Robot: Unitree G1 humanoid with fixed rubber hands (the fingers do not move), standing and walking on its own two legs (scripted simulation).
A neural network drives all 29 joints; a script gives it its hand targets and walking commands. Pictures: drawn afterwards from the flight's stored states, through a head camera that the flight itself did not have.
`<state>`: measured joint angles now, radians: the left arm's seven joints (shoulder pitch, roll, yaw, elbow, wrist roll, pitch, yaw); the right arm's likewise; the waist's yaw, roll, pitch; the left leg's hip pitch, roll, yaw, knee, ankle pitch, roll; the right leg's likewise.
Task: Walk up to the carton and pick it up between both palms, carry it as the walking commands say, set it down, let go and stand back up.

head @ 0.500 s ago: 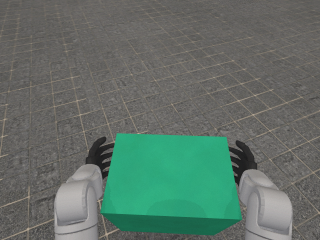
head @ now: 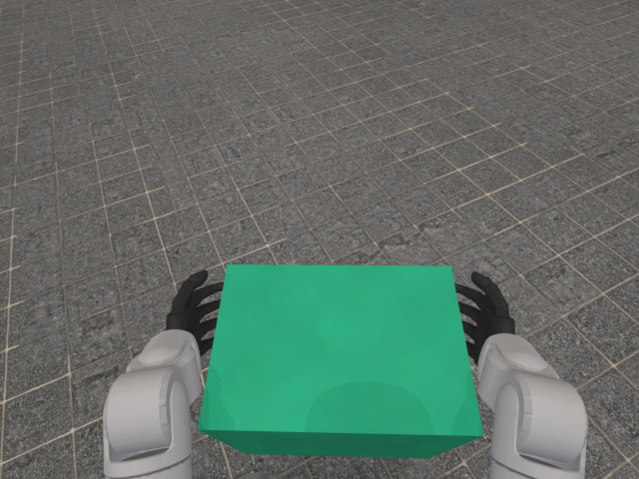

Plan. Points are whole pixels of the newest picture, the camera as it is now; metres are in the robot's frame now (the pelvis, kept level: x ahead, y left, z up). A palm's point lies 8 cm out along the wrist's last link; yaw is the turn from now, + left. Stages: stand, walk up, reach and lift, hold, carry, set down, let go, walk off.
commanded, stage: carry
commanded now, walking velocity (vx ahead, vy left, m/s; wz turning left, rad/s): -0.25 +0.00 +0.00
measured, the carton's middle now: (336, 370) +0.25 -0.01 +0.01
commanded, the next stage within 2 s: none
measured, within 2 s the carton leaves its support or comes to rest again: neither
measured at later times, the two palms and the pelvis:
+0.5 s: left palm out of the picture +0.08 +0.23 +0.08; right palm out of the picture +0.10 -0.10 +0.10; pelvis -0.17 +0.05 +0.00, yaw +1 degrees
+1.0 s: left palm out of the picture -0.11 +0.21 +0.08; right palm out of the picture -0.10 -0.12 +0.08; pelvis -0.36 +0.05 +0.00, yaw +1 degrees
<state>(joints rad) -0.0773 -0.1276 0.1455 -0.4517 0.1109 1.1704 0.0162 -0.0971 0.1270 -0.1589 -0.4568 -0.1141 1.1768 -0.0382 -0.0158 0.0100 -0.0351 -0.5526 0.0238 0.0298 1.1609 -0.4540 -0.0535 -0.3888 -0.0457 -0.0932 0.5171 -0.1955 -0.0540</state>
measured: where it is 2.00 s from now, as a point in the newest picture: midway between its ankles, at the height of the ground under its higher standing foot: outside the picture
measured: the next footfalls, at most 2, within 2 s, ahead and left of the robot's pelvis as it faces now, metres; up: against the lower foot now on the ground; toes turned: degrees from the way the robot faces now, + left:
left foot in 0.22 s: -0.11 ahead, +0.15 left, +0.00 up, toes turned +7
right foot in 0.64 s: -0.22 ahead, -0.08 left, +0.00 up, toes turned -6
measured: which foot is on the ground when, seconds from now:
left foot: up 0.00-0.20, down 0.22-0.64, up 0.66-1.00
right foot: down 0.00-0.22, up 0.24-0.62, down 0.64-1.00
